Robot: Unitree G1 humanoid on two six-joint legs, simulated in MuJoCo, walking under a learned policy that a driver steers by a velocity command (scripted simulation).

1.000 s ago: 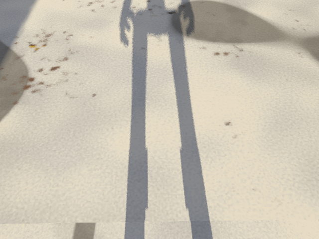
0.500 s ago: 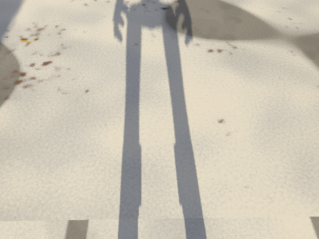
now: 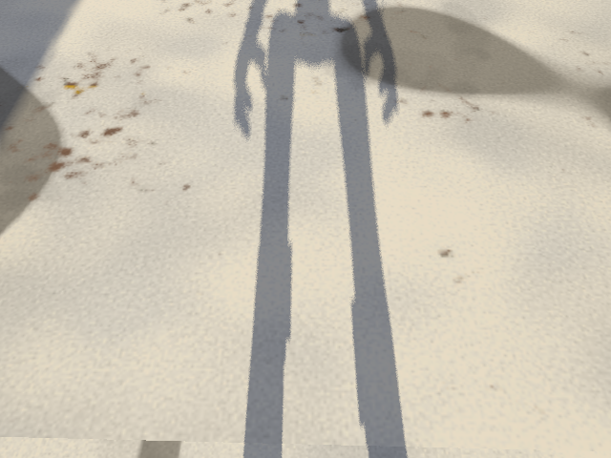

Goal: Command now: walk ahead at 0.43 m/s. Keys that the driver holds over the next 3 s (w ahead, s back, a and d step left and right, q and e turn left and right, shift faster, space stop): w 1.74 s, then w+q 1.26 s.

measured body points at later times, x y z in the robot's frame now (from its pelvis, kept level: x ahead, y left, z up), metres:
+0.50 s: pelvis +0.15 +0.07 +0.01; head +0.18 +0.09 +0.46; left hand +0.38 +0.19 -0.08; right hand -0.03 -0.09 -0.11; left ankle +0.07 +0.15 -0.73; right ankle +0.26 -0.07 -0.41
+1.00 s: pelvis +0.38 +0.07 +0.18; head +0.37 +0.07 +0.63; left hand +0.33 +0.28 +0.03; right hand +0.57 -0.13 +0.09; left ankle +0.55 +0.24 -0.46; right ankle +0.32 -0.02 -0.56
